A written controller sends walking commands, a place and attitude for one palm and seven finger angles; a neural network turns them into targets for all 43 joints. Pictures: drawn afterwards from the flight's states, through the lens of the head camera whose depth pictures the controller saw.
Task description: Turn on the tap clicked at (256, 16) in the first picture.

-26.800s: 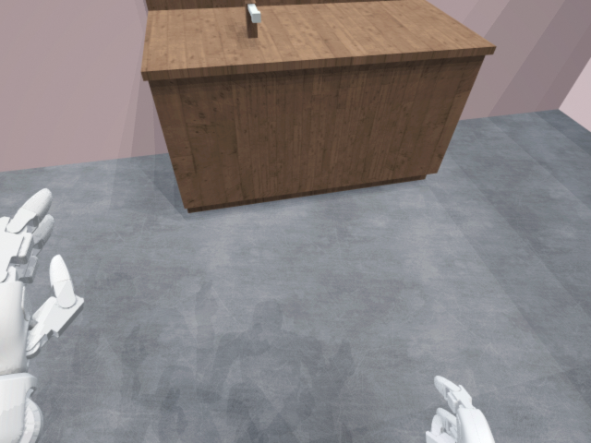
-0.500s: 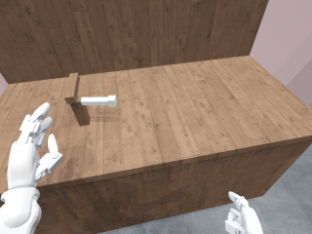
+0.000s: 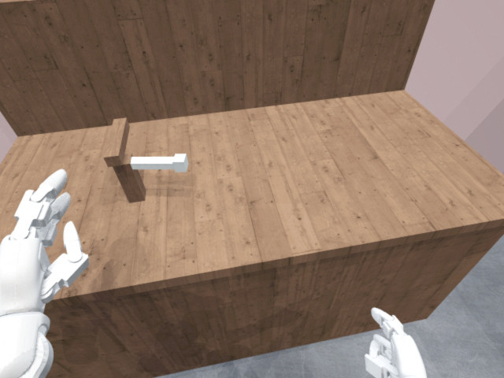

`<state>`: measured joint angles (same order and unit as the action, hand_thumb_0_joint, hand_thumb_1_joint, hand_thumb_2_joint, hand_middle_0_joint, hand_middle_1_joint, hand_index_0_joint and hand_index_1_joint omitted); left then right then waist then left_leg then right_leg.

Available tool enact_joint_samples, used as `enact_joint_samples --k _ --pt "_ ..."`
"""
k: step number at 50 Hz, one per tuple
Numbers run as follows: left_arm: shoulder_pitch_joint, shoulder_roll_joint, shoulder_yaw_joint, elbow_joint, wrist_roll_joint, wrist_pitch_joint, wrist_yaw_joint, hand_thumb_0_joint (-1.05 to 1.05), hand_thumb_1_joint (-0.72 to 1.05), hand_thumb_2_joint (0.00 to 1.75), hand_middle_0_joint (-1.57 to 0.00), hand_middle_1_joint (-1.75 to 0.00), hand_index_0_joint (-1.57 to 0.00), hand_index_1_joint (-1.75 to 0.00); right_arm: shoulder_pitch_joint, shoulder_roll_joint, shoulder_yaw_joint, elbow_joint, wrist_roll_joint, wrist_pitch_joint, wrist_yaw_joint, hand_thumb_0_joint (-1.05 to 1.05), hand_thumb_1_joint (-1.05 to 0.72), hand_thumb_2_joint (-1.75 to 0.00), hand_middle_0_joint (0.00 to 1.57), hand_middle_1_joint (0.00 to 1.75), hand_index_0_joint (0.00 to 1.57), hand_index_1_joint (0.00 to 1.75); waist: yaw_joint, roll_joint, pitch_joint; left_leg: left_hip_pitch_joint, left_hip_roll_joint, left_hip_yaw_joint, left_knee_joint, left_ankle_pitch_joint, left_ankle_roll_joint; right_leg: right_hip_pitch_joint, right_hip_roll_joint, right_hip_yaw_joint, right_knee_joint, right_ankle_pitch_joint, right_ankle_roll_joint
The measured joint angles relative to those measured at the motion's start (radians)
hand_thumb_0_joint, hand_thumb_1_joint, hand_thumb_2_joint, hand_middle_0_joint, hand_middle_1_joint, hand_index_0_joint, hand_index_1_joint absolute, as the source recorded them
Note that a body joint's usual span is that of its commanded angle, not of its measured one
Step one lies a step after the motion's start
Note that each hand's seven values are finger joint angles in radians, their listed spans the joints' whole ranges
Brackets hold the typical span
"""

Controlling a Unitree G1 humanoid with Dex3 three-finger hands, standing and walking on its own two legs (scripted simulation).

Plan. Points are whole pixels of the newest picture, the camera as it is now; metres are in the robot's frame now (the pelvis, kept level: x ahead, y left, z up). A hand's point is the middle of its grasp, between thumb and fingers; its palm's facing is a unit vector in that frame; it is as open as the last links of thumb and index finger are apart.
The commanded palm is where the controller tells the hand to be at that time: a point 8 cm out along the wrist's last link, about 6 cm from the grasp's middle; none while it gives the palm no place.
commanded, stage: step back with the hand held close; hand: left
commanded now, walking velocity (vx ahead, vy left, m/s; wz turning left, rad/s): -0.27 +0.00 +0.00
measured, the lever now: (180, 162) +0.50 +0.23 +0.06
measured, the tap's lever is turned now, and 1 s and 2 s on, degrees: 78 78 78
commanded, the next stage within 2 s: stop stepping back and stand still in 1.12 s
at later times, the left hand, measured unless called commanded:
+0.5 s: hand (41, 305) +0.14 +0.26 +0.16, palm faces +0.38 -0.81 -0.45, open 7.4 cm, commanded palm +0.09 +0.30 +0.17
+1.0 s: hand out of the picture +0.07 +0.26 +0.15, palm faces +0.41 -0.83 -0.38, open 7.4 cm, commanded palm +0.01 +0.31 +0.17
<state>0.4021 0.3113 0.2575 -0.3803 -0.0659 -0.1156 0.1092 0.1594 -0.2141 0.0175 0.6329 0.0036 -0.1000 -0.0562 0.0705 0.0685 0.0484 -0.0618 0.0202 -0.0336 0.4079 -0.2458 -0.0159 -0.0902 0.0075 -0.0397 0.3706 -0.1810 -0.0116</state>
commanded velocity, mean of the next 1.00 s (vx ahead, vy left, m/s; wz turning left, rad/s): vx -0.31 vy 0.00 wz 0.01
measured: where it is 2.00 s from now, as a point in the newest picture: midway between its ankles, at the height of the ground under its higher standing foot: outside the picture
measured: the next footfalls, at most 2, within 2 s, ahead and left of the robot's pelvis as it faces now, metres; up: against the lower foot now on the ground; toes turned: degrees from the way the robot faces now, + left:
left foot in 1.06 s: -0.08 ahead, +0.15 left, +0.00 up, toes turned +3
right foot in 1.34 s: -0.22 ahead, -0.11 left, +0.00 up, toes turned +1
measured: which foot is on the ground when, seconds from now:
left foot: down 0.00-0.90, up 0.92-1.00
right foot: down 0.00-1.00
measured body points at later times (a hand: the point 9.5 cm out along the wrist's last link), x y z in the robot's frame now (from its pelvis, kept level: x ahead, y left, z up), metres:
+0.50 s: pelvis -0.07 +0.02 -0.01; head -0.04 +0.01 +0.44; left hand +0.11 +0.30 +0.18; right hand +0.11 -0.22 -0.10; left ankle -0.01 +0.13 -0.74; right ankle +0.02 -0.11 -0.74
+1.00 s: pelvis -0.14 +0.02 -0.02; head -0.11 +0.03 +0.43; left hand +0.04 +0.30 +0.17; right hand +0.05 -0.21 -0.10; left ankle -0.08 +0.13 -0.73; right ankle -0.04 -0.11 -0.74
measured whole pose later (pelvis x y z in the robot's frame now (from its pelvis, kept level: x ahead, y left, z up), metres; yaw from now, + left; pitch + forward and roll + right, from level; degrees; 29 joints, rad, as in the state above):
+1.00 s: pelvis -0.14 +0.02 -0.02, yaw +3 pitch +0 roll +0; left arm 0.49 0.35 0.33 -0.59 -0.03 -0.20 0.16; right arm 0.16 -0.20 0.00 0.60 0.00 -0.05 -0.05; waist 0.00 -0.02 0.08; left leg -0.47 -0.01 -0.01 0.80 -0.36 -0.02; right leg -0.42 0.00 0.01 0.57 -0.15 0.01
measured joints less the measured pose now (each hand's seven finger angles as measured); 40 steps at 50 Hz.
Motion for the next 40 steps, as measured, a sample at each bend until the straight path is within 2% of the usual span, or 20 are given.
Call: enact_joint_samples --k 6,12,15,21,27,33,40 --pt "0.001 0.035 0.086 -0.042 -0.001 -0.055 0.006 0.01 0.89 0.9 -0.21 -0.3 -0.21 -0.31 -0.019 -0.011 0.002 -0.047 0.001 0.047 -0.004 0.01 -0.9 -0.9 0.2 0.3 0.2 0.3 -0.024 -0.002 0.018 -0.089 0.002 0.009 0.024 0.015 0.001 -0.084 0.002 0.009 0.005 0.03 0.005" --pt "0.092 0.026 0.049 -0.069 0.005 -0.04 -0.001 0.01 0.89 0.9 -0.21 -0.3 -0.21 -0.31 -0.011 -0.02 -0.018 -0.082 0.006 0.084 -0.011 0.01 -0.9 -0.9 0.2 0.3 0.2 0.3 -0.047 -0.01 0.025 -0.151 -0.016 0.031 0.032 0.037 0.013 -0.163 -0.015 0.032 0.038 0.045 0.018" --pt "0.122 0.037 0.039 -0.094 0.01 -0.036 0.002 0.01 0.89 0.9 -0.21 -0.3 -0.21 -0.31 0.002 -0.018 -0.023 -0.087 0.008 0.091 -0.017 0.01 -0.9 -0.9 0.2 0.3 0.2 0.3 -0.05 -0.023 0.027 -0.178 -0.023 0.033 0.048 0.044 0.017 -0.192 -0.022 0.034 0.058 0.048 0.022" --pt "0.114 0.071 0.082 -0.147 0.019 -0.058 0.03 0.01 0.89 0.9 -0.22 -0.3 -0.22 -0.31 0.016 -0.01 -0.022 -0.084 0.009 0.08 -0.022 0.01 -0.9 -0.9 0.2 0.3 0.2 0.3 -0.044 -0.042 0.034 -0.242 -0.026 0.024 0.097 0.054 0.019 -0.241 -0.025 0.026 0.084 0.067 0.023" --pt "0.111 0.058 0.096 -0.158 0.027 -0.078 0.052 0.01 0.89 0.9 -0.21 -0.3 -0.21 -0.31 0.023 -0.011 -0.021 -0.08 0.012 0.061 -0.017 0.01 -0.9 -0.9 0.2 0.3 0.2 0.3 -0.05 -0.033 0.021 -0.309 -0.022 0.02 0.163 0.045 0.026 -0.286 -0.023 0.019 0.106 0.082 0.026" --pt "0.106 0.049 0.081 -0.156 0.037 -0.071 0.064 0.01 0.89 0.9 -0.21 -0.3 -0.21 -0.31 0.032 -0.007 -0.014 -0.072 0.01 0.048 -0.022 0.01 -0.9 -0.9 0.2 0.3 0.2 0.3 -0.056 -0.037 0.021 -0.35 -0.018 0.026 0.195 0.045 0.036 -0.325 -0.023 0.017 0.141 0.025 0.031" --pt "0.069 0.078 0.111 -0.171 0.059 -0.082 0.067 0.01 0.89 0.9 -0.21 -0.3 -0.21 -0.31 0.051 0.022 -0.007 -0.074 0.002 0.026 -0.019 0.01 -0.9 -0.9 0.2 0.3 0.2 0.3 -0.073 -0.059 0.038 -0.36 -0.027 0.007 0.194 0.085 0.038 -0.327 -0.002 0.045 0.229 -0.048 0.037"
